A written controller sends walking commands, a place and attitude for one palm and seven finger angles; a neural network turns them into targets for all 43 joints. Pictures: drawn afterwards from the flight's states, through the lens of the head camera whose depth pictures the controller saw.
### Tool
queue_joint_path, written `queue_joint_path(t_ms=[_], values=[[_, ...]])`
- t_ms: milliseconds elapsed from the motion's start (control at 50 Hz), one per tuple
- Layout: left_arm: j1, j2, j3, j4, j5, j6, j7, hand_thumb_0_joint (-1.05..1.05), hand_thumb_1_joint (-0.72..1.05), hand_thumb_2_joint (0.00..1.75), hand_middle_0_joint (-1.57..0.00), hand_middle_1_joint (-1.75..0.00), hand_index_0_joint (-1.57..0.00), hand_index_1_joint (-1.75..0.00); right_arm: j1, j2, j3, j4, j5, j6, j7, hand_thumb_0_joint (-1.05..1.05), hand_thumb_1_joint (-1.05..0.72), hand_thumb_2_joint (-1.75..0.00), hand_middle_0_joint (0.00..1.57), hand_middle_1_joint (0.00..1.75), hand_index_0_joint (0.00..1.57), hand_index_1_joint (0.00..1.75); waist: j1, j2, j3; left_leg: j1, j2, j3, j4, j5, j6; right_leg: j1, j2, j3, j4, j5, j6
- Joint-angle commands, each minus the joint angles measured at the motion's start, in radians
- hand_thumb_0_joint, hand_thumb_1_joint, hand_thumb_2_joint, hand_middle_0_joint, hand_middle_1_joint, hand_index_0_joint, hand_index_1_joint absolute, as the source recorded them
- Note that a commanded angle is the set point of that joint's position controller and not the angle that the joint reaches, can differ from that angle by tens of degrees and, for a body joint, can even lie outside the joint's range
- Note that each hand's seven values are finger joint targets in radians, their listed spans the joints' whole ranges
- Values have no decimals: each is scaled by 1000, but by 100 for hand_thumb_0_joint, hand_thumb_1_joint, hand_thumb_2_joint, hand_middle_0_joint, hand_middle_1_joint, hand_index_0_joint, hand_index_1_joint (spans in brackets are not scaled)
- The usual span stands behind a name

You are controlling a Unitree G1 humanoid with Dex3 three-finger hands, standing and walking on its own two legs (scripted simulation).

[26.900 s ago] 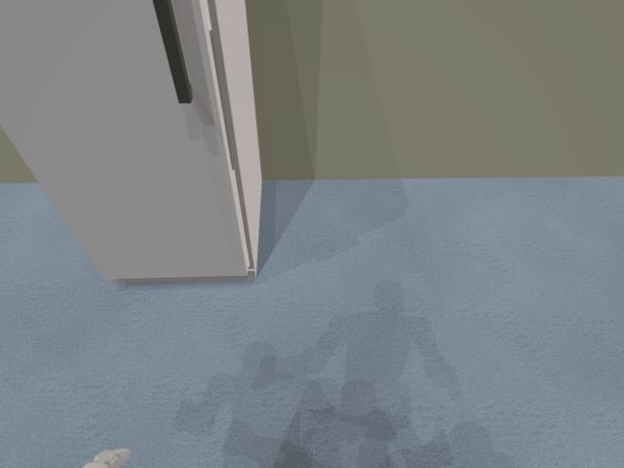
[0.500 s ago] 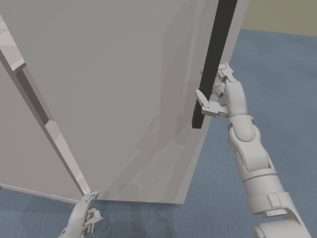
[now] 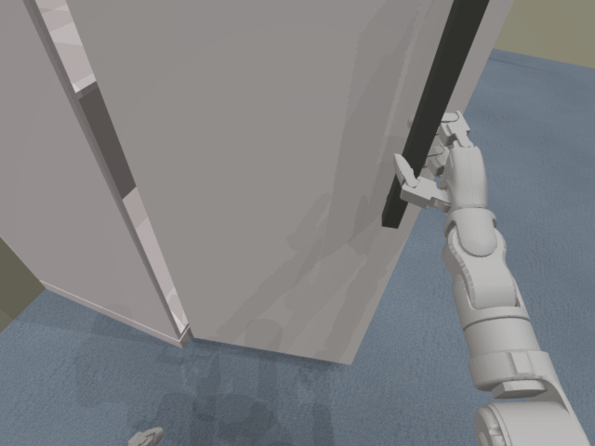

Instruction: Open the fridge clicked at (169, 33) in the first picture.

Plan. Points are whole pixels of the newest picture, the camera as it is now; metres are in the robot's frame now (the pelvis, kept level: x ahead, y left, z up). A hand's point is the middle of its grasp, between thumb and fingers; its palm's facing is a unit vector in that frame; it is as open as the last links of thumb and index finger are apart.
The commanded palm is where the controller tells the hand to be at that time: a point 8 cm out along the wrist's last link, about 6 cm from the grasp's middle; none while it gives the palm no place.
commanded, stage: stop walking and hold the door back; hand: right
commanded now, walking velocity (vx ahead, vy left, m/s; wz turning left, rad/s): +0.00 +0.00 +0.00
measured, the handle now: (429, 99) +0.47 -0.10 +0.26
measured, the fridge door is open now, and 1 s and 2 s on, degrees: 77 79 78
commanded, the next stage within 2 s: loosen the grip on the handle in 0.28 s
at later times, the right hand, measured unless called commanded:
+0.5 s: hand (422, 171) +0.42 -0.10 +0.19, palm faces -0.09 +0.98 -0.19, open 8.0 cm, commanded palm +0.36 -0.14 +0.18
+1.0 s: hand (416, 186) +0.40 -0.10 +0.18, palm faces -0.04 +0.99 -0.16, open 14.5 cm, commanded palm +0.37 -0.15 +0.18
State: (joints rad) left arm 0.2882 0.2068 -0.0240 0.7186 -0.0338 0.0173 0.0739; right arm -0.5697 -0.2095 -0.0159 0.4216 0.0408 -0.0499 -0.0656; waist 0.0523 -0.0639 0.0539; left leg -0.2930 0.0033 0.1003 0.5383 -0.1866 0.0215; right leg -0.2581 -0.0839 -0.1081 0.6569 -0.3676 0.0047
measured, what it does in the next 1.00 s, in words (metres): stands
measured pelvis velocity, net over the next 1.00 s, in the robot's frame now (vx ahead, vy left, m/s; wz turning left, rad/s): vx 0.01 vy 0.04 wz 0.04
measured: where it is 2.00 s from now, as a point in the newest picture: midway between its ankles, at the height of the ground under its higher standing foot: outside the picture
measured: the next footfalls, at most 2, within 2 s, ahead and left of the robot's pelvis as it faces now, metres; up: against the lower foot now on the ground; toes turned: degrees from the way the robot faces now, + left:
none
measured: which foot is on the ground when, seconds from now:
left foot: down 0.00-1.00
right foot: down 0.00-1.00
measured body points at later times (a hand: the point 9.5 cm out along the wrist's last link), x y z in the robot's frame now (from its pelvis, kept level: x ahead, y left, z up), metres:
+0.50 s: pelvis +0.01 +0.01 +0.01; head +0.02 +0.01 +0.46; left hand +0.19 +0.23 -0.08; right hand +0.41 -0.15 +0.20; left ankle +0.06 +0.11 -0.73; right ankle +0.00 -0.11 -0.73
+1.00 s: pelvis +0.01 +0.04 +0.01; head +0.02 +0.06 +0.46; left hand +0.14 +0.31 -0.09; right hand +0.39 -0.15 +0.19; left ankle +0.06 +0.11 -0.73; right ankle +0.01 -0.10 -0.73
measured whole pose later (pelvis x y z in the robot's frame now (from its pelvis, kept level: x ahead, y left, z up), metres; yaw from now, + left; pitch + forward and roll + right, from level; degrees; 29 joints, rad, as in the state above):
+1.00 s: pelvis +0.01 +0.04 +0.01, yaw +2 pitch +2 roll -1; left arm 0.24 0.28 0.01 0.67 -0.07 -0.09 0.03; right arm -0.45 -0.30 -0.13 0.41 0.14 -0.18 0.11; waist 0.01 -0.02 -0.01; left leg -0.35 -0.03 0.07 0.48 -0.17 0.07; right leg -0.26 -0.05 -0.05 0.49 -0.27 0.01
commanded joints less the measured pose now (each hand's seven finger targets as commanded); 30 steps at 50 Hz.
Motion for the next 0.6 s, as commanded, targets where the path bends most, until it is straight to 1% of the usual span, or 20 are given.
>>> queue_joint_path(t_ms=[0,20,60,100,120,140,180,260,340,360,380,400,420,440,460,480,500,540,560,580], values=[[-137,130,55,-159,5,-62,19,0,90,90,-20,-30,-20,-30,-287,-171,-112,-271,20,-49,-20,0,-90,-90,45,140,45,140,-59,263,-297,220,249,-264,-170,131,113,-81,17,93,-5,-79,5],[-145,118,45,-161,8,-66,20,0,90,90,-20,-30,-20,-30,-307,-152,-93,-311,18,-56,-16,0,-90,-90,45,140,45,140,-50,254,-306,199,230,-227,-142,142,92,-31,16,90,-73,4,0],[-169,121,39,-160,14,-69,26,0,90,90,-20,-30,-20,-30,-311,-101,-47,-325,20,-67,-9,0,-90,-90,45,140,45,140,-46,150,-318,116,136,-123,-62,80,22,91,-33,115,-182,262,-22],[-205,129,36,-161,17,-60,25,0,90,90,-20,-30,-20,-30,-306,-75,-23,-278,22,-70,-10,0,-90,-90,45,140,45,140,-66,-16,-269,49,38,-70,-2,-63,-39,74,-140,232,-292,249,-68],[-214,125,33,-161,18,-54,25,0,90,90,-20,-30,-20,-30,-346,-86,-26,-271,14,-71,-13,0,-90,-90,45,140,45,140,-71,-9,-234,56,29,-75,16,-66,-40,33,-163,268,-313,251,-89],[-216,124,32,-164,19,-51,24,0,90,90,-20,-30,-20,-30,-353,-68,-8,-267,8,-73,-13,0,-90,-90,45,140,45,140,-74,5,-227,73,33,-80,0,-40,-38,26,-158,253,-295,303,-89],[-218,128,41,-165,15,-51,24,0,90,90,-20,-30,-20,-30,-361,-63,8,-289,5,-79,-14,0,-90,-90,45,140,45,140,-68,34,-261,104,55,-96,-45,59,-33,60,-108,169,-238,349,-57],[-207,121,45,-169,14,-39,27,0,90,90,-20,-30,-20,-30,-341,-49,18,-252,4,-72,-11,0,-90,-90,45,140,45,140,-63,121,-314,127,115,-162,-107,143,-9,78,-37,96,-160,283,-20],[-218,123,41,-166,12,-31,32,0,90,90,-20,-30,-20,-30,-367,-37,34,-216,8,-69,-12,0,-90,-90,45,140,45,140,-64,107,-309,107,104,-140,-108,126,-16,94,-39,107,-184,299,-23],[-162,117,108,-215,41,-86,1,0,90,90,-20,-30,-20,-30,-963,-548,-334,-396,-124,-107,-8,0,-90,-90,45,140,45,140,-86,360,-148,123,60,-175,-186,312,-35,33,-27,62,-148,302,-50],[-161,224,153,-123,32,-109,-37,0,90,90,-20,-30,-20,-30,-968,-518,-341,-117,-89,-10,47,0,-78,-84,45,140,45,140,26,-74,-422,160,44,-95,27,401,58,96,15,155,-295,532,17],[-82,150,84,-158,0,-126,-44,0,90,90,-20,-30,-20,-30,-628,-202,-129,-2,-51,-3,74,0,-66,-78,45,140,45,140,-6,123,-416,55,9,-31,24,279,49,194,40,128,-244,714,65],[-73,143,73,-177,-5,-123,-51,0,90,90,-20,-30,-20,-30,-406,-19,-58,-40,1,-15,115,0,-54,-73,45,140,45,140,-25,83,-457,32,-4,-24,16,286,30,256,28,128,-195,804,70],[-102,157,69,-179,3,-126,-54,0,90,90,-20,-30,-20,-30,-334,-42,-123,-95,80,-30,145,0,-42,-67,45,140,45,140,-56,-10,-509,29,6,-34,-6,260,21,327,25,124,-184,787,79],[-126,170,59,-189,10,-132,-59,0,90,90,-20,-30,-20,-30,-317,-94,-184,-117,132,-41,163,0,-30,-61,45,140,45,140,-81,-59,-529,57,9,-46,-21,260,25,333,41,112,-184,719,77],[-131,174,57,-202,12,-130,-63,0,90,90,-20,-30,-20,-30,-257,-114,-215,-100,151,-50,170,0,-17,-55,45,140,45,140,-84,-22,-509,103,9,-42,-26,282,27,287,50,102,-187,655,70],[-137,164,48,-220,14,-136,-74,0,90,90,-20,-30,-20,-30,-272,-46,-139,-168,153,-88,176,0,-5,-49,45,140,45,140,-68,83,-472,132,9,-46,-39,287,22,212,52,91,-198,550,39],[-129,163,51,-239,8,-144,-85,0,90,90,-20,-30,-20,-30,-230,-66,-133,-178,117,-167,164,0,19,-37,45,140,45,140,-68,227,-395,165,5,-58,-56,240,15,78,51,76,-227,380,0],[-126,162,53,-244,2,-147,-88,0,90,90,-20,-30,-20,-30,-224,-82,-127,-185,94,-206,155,0,31,-32,45,140,45,140,-61,270,-347,149,3,-66,-68,179,8,28,51,68,-235,299,-11],[-131,167,58,-250,-3,-142,-86,0,90,90,-20,-30,-20,-30,-190,-139,-166,-163,75,-228,138,0,43,-26,44,138,44,138,-68,266,-298,149,6,-76,-79,136,3,0,51,58,-243,247,-18]])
